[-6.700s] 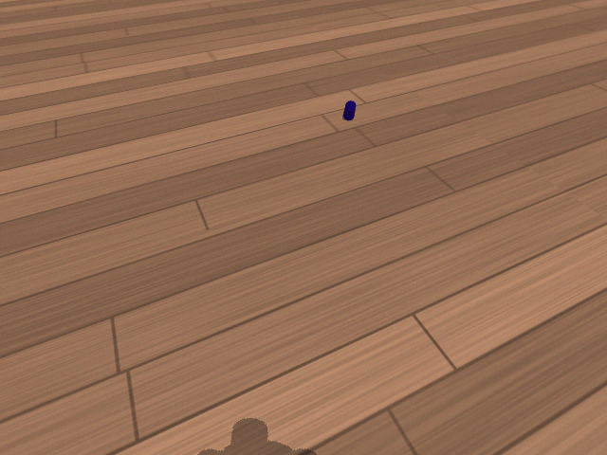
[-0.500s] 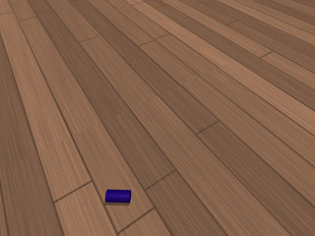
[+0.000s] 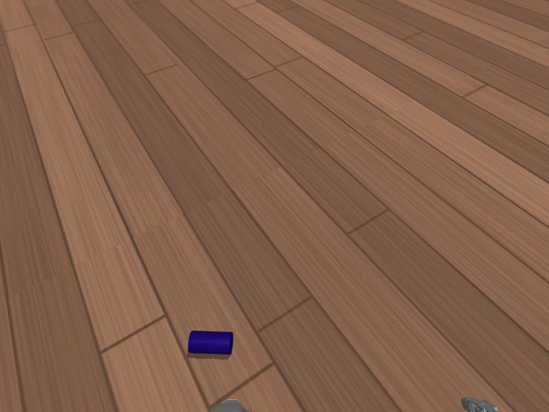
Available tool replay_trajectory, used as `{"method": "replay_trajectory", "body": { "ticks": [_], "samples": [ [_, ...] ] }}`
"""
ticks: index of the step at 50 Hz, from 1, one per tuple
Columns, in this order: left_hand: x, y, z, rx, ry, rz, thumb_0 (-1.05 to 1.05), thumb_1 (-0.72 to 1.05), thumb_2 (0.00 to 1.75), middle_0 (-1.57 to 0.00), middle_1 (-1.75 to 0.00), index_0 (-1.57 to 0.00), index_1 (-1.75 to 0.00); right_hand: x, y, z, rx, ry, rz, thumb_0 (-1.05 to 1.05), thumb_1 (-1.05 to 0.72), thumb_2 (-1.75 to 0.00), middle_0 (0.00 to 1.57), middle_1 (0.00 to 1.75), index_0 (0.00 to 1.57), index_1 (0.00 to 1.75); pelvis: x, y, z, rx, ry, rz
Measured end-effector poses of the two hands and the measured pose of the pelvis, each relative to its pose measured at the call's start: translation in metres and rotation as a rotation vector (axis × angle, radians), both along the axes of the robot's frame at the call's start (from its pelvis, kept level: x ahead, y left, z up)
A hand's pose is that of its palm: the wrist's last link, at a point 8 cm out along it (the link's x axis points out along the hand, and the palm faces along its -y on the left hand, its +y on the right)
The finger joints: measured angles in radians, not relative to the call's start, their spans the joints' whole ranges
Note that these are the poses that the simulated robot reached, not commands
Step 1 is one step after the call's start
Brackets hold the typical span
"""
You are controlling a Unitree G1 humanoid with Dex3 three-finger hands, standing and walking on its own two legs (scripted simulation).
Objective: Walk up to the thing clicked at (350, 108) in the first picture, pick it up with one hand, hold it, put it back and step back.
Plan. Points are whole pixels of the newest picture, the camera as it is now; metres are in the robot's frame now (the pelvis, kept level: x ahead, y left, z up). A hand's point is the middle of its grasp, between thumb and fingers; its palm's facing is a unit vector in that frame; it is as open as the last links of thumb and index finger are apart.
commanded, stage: walk up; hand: left
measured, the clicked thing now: (211, 342) +0.43 +0.26 -0.71
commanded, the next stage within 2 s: none
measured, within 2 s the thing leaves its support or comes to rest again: neither
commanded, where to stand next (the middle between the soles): +0.07 +0.02 m, yaw +2 degrees
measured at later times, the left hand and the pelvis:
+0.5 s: hand out of the picture +0.07 +0.28 -0.13, palm faces +0.01 -0.94 -0.34, open 7.4 cm; pelvis -0.01 +0.02 +0.02, yaw +1 degrees
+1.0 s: hand out of the picture +0.08 +0.27 -0.13, palm faces +0.03 -0.94 -0.34, open 7.4 cm; pelvis +0.01 +0.01 +0.03, yaw +1 degrees
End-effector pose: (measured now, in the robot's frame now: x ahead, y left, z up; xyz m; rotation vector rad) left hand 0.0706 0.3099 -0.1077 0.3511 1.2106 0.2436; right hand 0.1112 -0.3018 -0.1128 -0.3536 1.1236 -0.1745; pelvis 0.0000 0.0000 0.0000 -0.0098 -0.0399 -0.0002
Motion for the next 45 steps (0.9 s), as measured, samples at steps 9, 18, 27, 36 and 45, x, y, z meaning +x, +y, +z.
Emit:
{"method": "replay_trajectory", "body": {
  "ticks": [9,18,27,36,45],
  "samples": [
    [-0.027,-0.001,0.008,-0.002,0.014,0.020,0.00,0.90,0.90,-0.21,-0.30,-0.20,-0.30,-0.004,-0.003,0.007,0.015,-0.018,-0.001,0.00,-0.90,-0.90,0.20,0.30,0.21,0.30,-0.013,0.001,0.006,0.018,-0.032,0.012],
    [-0.016,0.006,0.011,-0.038,-0.010,0.017,0.00,0.90,0.90,-0.20,-0.30,-0.20,-0.30,-0.033,0.015,0.014,0.034,0.054,-0.013,0.00,-0.90,-0.90,0.20,0.30,0.21,0.30,-0.015,0.011,0.017,0.003,-0.015,0.008],
    [-0.009,0.011,0.010,-0.058,0.006,0.021,0.00,0.90,0.90,-0.20,-0.30,-0.20,-0.30,-0.044,0.027,0.016,0.037,0.108,-0.031,0.00,-0.90,-0.90,0.20,0.30,0.21,0.30,-0.008,0.017,0.022,-0.008,0.000,0.012],
    [-0.012,0.009,0.012,-0.055,0.035,0.035,0.00,0.90,0.90,-0.20,-0.30,-0.20,-0.30,-0.020,0.027,0.019,0.041,0.076,-0.025,0.00,-0.90,-0.90,0.20,0.30,0.21,0.30,0.000,0.016,0.025,-0.007,0.009,0.016],
    [-0.007,0.006,0.016,-0.050,0.026,0.041,0.00,0.90,0.90,-0.20,-0.30,-0.20,-0.30,0.006,0.025,0.023,0.044,0.028,-0.013,0.00,-0.90,-0.90,0.20,0.30,0.21,0.30,0.005,0.014,0.027,-0.007,0.003,0.020]
  ]
}}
